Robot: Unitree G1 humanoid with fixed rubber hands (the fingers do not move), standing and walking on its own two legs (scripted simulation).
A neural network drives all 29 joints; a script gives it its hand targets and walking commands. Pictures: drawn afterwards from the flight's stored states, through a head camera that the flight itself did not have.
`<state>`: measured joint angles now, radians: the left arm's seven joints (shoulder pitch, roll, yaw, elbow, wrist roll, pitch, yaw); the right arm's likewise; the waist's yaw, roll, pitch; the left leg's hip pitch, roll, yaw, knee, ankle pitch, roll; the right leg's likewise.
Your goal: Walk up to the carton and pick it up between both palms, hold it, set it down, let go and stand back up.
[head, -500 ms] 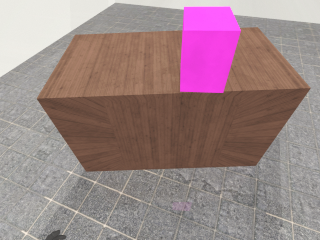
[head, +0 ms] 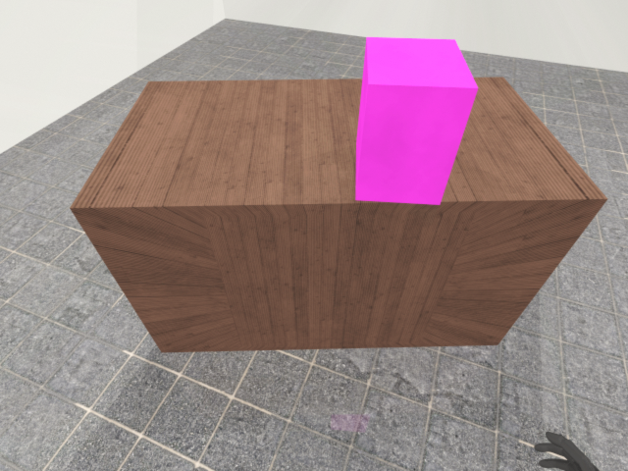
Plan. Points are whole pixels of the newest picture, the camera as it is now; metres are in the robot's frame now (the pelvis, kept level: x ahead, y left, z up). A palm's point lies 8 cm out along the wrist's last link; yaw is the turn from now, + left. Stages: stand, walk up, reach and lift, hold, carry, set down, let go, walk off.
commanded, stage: walk up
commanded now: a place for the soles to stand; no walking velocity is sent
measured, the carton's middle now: (403, 122) +0.78 -0.17 +0.05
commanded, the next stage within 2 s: none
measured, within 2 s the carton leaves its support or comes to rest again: neither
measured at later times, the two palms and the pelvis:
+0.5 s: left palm out of the picture +0.12 +0.30 -0.09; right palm out of the picture +0.09 -0.33 -0.08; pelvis +0.00 -0.01 +0.01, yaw -1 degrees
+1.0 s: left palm (196, 434) +0.21 +0.19 -0.09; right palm out of the picture +0.14 -0.50 -0.11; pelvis +0.09 -0.15 -0.02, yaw -5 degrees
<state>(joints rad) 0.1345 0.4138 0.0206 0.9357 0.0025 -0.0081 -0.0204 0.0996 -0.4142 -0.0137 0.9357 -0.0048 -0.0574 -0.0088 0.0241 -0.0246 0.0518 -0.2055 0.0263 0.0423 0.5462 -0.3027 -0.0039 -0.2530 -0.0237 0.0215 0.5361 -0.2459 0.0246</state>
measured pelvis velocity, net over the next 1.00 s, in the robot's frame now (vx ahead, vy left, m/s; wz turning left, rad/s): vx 0.09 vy -0.15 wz -0.09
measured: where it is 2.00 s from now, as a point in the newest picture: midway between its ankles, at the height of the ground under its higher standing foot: (388, 441)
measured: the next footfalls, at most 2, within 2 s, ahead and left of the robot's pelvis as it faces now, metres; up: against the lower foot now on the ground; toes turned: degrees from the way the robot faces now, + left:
right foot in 0.90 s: +0.20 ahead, -0.28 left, +0.00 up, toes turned -8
left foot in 1.36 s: +0.36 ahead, -0.07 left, +0.00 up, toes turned -1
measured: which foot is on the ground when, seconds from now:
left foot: down 0.00-0.92, up 0.94-1.00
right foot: down 0.00-0.56, up 0.58-0.88, down 0.90-1.00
